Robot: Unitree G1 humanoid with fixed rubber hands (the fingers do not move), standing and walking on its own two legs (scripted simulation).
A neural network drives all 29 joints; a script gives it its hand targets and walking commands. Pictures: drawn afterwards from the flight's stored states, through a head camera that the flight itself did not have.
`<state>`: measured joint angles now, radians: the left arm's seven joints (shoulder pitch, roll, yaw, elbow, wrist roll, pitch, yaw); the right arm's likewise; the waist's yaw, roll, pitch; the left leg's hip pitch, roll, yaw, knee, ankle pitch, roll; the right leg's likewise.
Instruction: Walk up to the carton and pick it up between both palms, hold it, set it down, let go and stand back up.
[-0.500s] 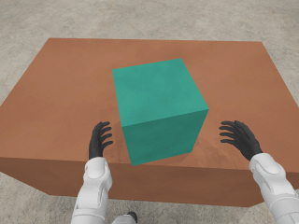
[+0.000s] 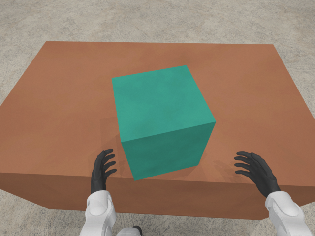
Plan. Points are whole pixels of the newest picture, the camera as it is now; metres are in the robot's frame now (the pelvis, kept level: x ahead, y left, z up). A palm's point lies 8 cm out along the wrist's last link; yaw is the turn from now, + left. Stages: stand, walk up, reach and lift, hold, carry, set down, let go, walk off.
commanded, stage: set down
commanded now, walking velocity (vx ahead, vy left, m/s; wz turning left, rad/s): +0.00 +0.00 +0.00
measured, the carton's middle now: (159, 125) +0.39 +0.05 +0.00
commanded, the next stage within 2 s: let go in 1.58 s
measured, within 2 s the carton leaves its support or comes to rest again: neither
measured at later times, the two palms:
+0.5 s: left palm (102, 197) +0.19 +0.18 -0.04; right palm (266, 197) +0.23 -0.23 -0.04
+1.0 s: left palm (94, 205) +0.17 +0.20 -0.06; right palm (260, 206) +0.21 -0.22 -0.06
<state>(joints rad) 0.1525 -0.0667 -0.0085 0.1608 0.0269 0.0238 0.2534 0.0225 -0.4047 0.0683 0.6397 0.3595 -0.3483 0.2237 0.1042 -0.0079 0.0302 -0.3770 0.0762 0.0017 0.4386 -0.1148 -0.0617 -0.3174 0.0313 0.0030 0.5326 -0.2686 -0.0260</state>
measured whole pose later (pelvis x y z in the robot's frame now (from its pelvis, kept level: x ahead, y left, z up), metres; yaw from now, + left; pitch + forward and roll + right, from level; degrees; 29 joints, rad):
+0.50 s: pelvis +0.01 -0.01 +0.00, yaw +0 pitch -1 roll +1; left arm 0.21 -0.07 0.05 0.32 0.03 -0.06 0.19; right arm 0.11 -0.32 0.07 0.68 0.33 -0.38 0.14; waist 0.09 -0.02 0.06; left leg -0.28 0.08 0.00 0.44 -0.15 -0.06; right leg -0.22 0.03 0.00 0.53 -0.30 -0.03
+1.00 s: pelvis +0.01 +0.00 +0.00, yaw +0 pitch -4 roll +1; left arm 0.22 0.03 0.08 0.40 0.03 -0.02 0.09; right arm 0.13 -0.24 0.07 0.69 0.23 -0.32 0.03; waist 0.06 -0.03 0.11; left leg -0.21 0.07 0.00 0.44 -0.16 -0.06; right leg -0.15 0.02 0.00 0.53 -0.31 -0.03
